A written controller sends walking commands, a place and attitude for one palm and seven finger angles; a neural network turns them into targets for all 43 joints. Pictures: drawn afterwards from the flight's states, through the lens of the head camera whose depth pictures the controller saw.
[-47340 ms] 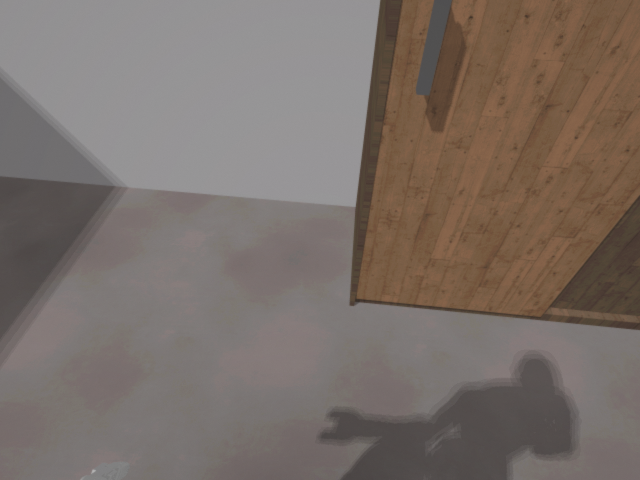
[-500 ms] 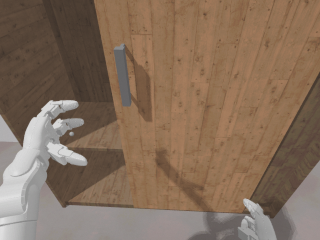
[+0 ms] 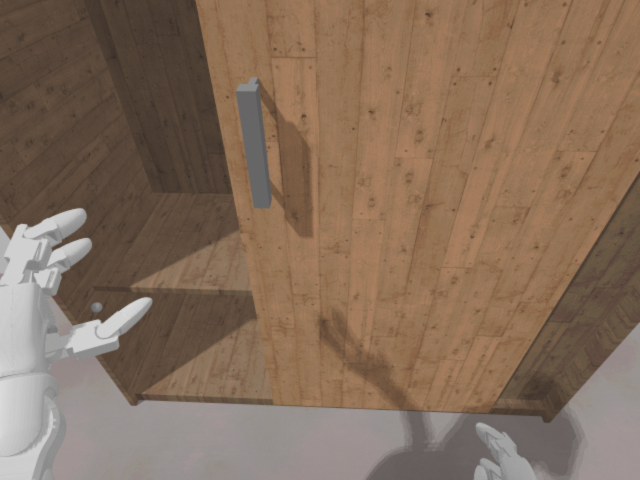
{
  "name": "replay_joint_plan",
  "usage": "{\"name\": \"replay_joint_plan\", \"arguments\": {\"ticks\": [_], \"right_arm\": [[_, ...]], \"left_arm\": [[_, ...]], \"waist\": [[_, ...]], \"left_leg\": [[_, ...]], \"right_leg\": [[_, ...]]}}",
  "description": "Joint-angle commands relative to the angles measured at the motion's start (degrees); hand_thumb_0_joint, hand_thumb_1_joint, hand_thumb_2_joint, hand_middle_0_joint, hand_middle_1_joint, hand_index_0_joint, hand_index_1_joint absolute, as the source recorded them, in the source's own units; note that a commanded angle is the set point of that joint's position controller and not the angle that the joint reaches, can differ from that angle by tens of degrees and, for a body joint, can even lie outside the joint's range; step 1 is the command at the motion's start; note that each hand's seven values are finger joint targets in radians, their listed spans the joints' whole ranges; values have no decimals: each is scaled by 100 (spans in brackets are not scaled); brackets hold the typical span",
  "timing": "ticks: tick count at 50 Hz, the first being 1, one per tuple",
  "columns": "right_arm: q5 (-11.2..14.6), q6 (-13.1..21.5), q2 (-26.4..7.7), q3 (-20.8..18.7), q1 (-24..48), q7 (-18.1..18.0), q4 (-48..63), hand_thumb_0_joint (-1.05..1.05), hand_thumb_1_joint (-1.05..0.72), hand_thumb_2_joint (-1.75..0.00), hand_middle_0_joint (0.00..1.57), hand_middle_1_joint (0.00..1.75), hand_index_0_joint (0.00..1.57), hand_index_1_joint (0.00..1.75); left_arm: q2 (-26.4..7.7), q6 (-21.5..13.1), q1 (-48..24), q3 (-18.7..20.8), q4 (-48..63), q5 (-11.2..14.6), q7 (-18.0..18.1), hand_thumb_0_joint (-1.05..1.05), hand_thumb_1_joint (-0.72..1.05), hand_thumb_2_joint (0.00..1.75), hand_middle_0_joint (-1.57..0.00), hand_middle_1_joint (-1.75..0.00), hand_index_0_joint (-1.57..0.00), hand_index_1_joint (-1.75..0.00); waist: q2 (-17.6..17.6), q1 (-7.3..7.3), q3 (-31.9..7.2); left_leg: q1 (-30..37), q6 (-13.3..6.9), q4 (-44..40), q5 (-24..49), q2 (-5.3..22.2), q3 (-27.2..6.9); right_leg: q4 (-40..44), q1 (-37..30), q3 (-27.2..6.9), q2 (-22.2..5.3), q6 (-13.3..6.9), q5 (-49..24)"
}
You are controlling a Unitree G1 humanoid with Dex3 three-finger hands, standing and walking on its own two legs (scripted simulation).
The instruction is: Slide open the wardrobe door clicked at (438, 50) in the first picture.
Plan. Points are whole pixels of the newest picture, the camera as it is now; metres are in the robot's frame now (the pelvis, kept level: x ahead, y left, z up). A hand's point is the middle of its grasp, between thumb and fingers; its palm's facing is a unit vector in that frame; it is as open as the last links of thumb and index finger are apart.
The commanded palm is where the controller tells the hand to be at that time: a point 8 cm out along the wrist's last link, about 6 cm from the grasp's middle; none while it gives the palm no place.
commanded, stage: draw the hand back to the body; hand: left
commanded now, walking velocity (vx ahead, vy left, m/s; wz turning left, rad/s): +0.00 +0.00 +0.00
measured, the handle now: (258, 145) +0.52 +0.16 +0.20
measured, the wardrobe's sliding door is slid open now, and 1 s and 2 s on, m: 0.46 0.46 0.46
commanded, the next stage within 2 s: step back with the hand held close in 0.62 s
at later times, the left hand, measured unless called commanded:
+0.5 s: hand (61, 351) +0.17 +0.27 +0.16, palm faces +0.53 -0.79 -0.30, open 7.5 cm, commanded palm +0.12 +0.30 +0.17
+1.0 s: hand (86, 357) +0.18 +0.26 +0.14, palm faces +0.40 -0.81 -0.42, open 7.4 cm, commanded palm +0.12 +0.31 +0.17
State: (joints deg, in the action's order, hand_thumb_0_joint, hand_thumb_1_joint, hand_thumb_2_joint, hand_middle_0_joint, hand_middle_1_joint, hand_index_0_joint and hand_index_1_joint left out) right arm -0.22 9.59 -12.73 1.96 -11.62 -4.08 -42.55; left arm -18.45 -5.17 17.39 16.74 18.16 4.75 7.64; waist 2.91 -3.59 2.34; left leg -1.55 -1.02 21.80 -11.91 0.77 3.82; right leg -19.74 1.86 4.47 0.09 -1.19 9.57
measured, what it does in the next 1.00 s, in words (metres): stands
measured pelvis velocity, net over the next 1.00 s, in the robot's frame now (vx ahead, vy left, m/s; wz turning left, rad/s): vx -0.02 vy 0.01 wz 0.00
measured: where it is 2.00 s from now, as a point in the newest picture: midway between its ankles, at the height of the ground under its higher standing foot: outside the picture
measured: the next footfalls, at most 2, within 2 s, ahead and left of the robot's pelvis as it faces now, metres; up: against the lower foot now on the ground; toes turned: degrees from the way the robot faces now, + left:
left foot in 1.86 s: -0.03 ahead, +0.15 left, +0.00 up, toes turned +10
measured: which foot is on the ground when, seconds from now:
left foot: down 0.00-1.00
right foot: down 0.00-1.00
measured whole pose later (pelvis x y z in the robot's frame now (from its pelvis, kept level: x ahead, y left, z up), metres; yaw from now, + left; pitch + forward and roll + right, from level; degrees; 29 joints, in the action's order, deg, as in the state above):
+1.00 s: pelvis -0.02 +0.01 -0.01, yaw +0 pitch -2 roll -1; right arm 0.5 4.7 -14.4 0.3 -12.1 -4.7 -36.6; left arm -20.0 -8.5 31.0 19.2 24.8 2.7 8.1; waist 2.7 -0.1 -0.1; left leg -14.7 -1.7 30.0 -13.4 1.1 3.6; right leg -25.9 14.0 4.6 -0.1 -0.7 10.0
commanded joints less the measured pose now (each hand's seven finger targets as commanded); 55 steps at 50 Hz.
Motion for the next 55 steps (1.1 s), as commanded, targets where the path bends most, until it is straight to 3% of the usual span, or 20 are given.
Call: {"name": "replay_joint_plan", "arguments": {"ticks": [1, 3, 7, 11, 12, 13, 20, 27, 28, 32, 37, 38, 39, 40, 41, 43, 45, 48, 52, 55], "right_arm": [[-16, 298, -670, -319, 1032, 5, 1070, 0, -90, -90, 20, 30, 20, 30], [-13, 256, -677, -330, 1022, 28, 1083, 0, -90, -90, 20, 30, 20, 30], [-26, 197, -661, -352, 973, 39, 1158, 0, -90, -90, 20, 30, 20, 30], [-16, 197, -645, -344, 976, 35, 1163, 0, -90, -90, 20, 30, 20, 30], [-14, 200, -649, -349, 979, 30, 1177, 0, -90, -90, 20, 30, 20, 30], [-2, 215, -664, -347, 1000, 22, 1168, 0, -90, -90, 20, 30, 20, 30], [2, 273, -645, -327, 1011, -67, 1103, 0, -90, -90, 20, 30, 20, 30], [-26, 306, -603, -322, 1046, -69, 1103, 0, -90, -90, 20, 30, 20, 30], [-19, 317, -610, -323, 1048, -58, 1101, 0, -90, -90, 20, 30, 20, 30], [-24, 311, -592, -337, 1049, -64, 1112, 0, -90, -90, 20, 30, 20, 30], [-22, 339, -592, -361, 1056, -71, 1114, 0, -90, -90, 20, 30, 20, 30], [104, 208, -636, -219, 884, -3, 1379, 0, -90, -90, 20, 30, 20, 30], [33, 119, -555, -240, 799, -17, 1156, 0, -90, -90, 20, 30, 20, 30], [31, 42, -561, -278, 719, 19, 1211, 0, -90, -90, 20, 30, 20, 30], [42, -19, -558, -293, 664, 34, 1296, 0, -90, -90, 20, 30, 20, 30], [55, -57, -578, -317, 642, 4, 1378, 0, -90, -90, 20, 30, 20, 30], [56, -113, -676, -360, 595, -36, 1479, 0, -90, -90, 20, 30, 20, 30], [35, -202, -727, -398, 705, -123, 1610, 0, -90, -90, 20, 30, 20, 30], [59, -347, -760, -438, 676, -184, 1765, 0, -90, -90, 20, 30, 20, 30], [49, -359, -780, -442, 636, -201, 1780, 0, -90, -90, 20, 30, 20, 30]], "left_arm": [[-1010, -420, -410, 666, 1282, -17, 9, 0, 50, 71, -21, -53, -21, -53], [-1068, -401, -154, 772, 1250, -13, -7, 0, 57, 74, -21, -49, -21, -49], [-1118, -433, 56, 887, 1479, 15, -18, 0, 72, 81, -21, -41, -21, -41], [-1098, -432, 160, 887, 1614, -11, -1, 0, 86, 88, -20, -32, -20, -32], [-1138, -434, 180, 913, 1624, -12, 18, 0, 90, 90, -20, -30, -20, -30], [-1116, -434, 33, 852, 1694, -41, 20, 0, 90, 90, -20, -30, -20, -30], [-1007, -453, -229, 689, 1475, -67, 115, 0, 90, 90, -20, -30, -20, -30], [-1095, -513, 27, 820, 1462, -53, 119, 0, 90, 90, -20, -30, -20, -30], [-1124, -505, 65, 851, 1450, -66, 111, 0, 90, 90, -20, -30, -20, -30], [-1136, -529, 72, 876, 1386, -29, 94, 0, 90, 90, -20, -30, -20, -30], [-1132, -576, 22, 846, 1468, -30, 88, 0, 90, 90, -20, -30, -20, -30], [-2023, -820, -973, 1679, 1871, -118, 158, 0, 90, 90, -20, -30, -20, -30], [-1234, -777, 118, 1089, 1189, -128, 84, 0, 90, 90, -20, -30, -20, -30], [-1035, -698, 469, 875, 1147, -190, 51, 0, 90, 90, -20, -30, -20, -30], [-1039, -673, 589, 857, 1246, -202, 54, 0, 90, 90, -20, -30, -20, -30], [-1104, -740, 674, 871, 1601, -212, 92, 0, 90, 90, -20, -30, -20, -30], [-1203, -747, 949, 971, 1788, -206, 158, 0, 90, 90, -20, -30, -20, -30], [-1506, -742, 1151, 1337, 2059, -210, 241, 0, 90, 90, -20, -30, -20, -30], [-1503, -733, 1215, 1426, 2087, -197, 284, 0, 90, 90, -20, -30, -20, -30], [-1412, -760, 1224, 1388, 1996, -216, 291, 0, 90, 90, -20, -30, -20, -30]], "waist": [[80, -58, -306], [193, -85, -252], [-11, -73, -378], [340, -45, -244], [197, -47, -190], [323, -14, -145], [81, 38, 60], [29, -49, -111], [247, -55, -71], [-61, -43, 17], [26, -35, -41], [286, 197, 471], [-362, 287, 418], [-728, 289, 243], [-823, 293, -84], [-351, 307, -523], [101, 296, -921], [188, 245, -1090], [30, 218, -1028], [304, 202, -1026]], "left_leg": [[-372, 77, -519, 845, 75, -317], [-398, 97, -521, 836, 83, -313], [-414, 95, -465, 981, 100, -324], [-455, 120, -485, 790, 102, -346], [-491, 120, -507, 707, 108, -381], [-449, 106, -511, 580, 101, -364], [-519, 30, -568, -178, 35, -360], [-485, 25, -535, -29, 10, -343], [-488, 40, -544, -65, 11, -337], [-499, -1, -475, -90, 5, -277], [-426, -19, -407, -47, -10, -223], [-1033, -49, -261, -690, 90, -372], [-1108, -95, 72, -531, 147, -501], [-948, -93, 372, -345, 137, -456], [-822, -94, 613, -200, 147, -396], [-838, -70, 748, 68, 164, -381], [-848, -62, 627, 391, 256, -416], [-1084, -98, 435, 1074, 450, -683], [-1596, -156, 264, 1349, 640, -890], [-1862, -197, 59, 1231, 789, -980]], "right_leg": [[284, -75, -231, 56, -36, -297], [302, -64, -239, 57, -40, -285], [265, -126, -229, 55, -25, -420], [300, -30, -244, 54, -33, -224], [307, -7, -225, 60, -28, -147], [340, 65, -250, 56, -28, -61], [517, 242, -274, 15, -2, 551], [516, 69, -290, 2, -11, 462], [523, 86, -312, 1, -22, 477], [637, 159, -373, -33, 11, 605], [669, 190, -418, -60, 25, 626], [879, 825, -872, -314, 27, 886], [971, 1281, -1000, -572, -13, 885], [998, 1483, -1099, -747, -48, 910], [925, 1499, -1153, -908, -94, 810], [598, 1373, -1095, -1063, -178, 373], [193, 1232, -953, -982, -150, 65], [-341, 1066, -670, -653, -24, -468], [-797, 849, -600, -398, 61, -707], [-1124, 782, -543, -288, 116, -467]]}}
